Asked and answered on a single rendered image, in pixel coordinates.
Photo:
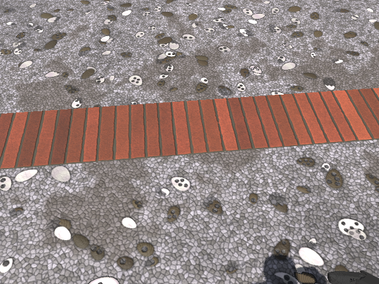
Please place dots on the robot right hand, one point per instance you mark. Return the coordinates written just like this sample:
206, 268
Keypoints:
343, 277

